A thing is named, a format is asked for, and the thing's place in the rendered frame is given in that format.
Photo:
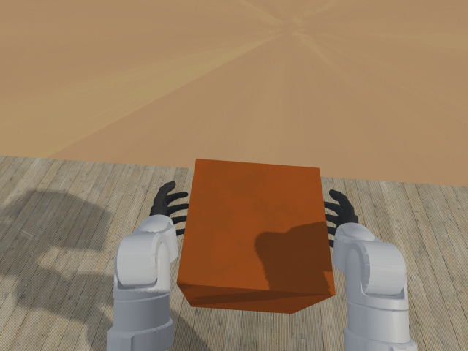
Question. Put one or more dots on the robot left hand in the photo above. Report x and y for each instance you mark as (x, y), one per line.
(162, 200)

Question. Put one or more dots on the robot right hand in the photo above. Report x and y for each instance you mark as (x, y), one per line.
(345, 212)

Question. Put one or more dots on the carton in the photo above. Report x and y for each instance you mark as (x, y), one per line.
(256, 238)

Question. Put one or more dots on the robot right forearm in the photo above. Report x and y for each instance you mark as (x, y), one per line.
(376, 290)

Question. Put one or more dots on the robot left forearm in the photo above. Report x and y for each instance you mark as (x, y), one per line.
(141, 309)

